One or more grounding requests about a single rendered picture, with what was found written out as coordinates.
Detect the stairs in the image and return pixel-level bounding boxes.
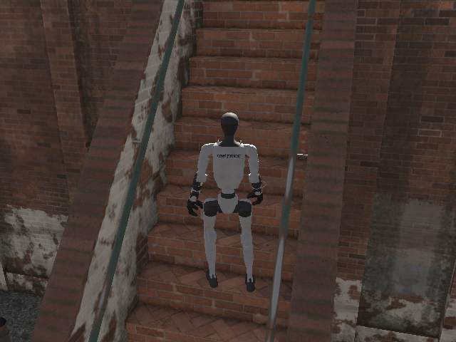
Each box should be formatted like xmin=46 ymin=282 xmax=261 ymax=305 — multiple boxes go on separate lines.
xmin=126 ymin=0 xmax=325 ymax=342

